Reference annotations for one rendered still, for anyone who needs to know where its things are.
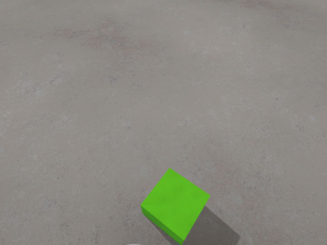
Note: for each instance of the carton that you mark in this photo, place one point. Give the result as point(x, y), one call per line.
point(174, 204)

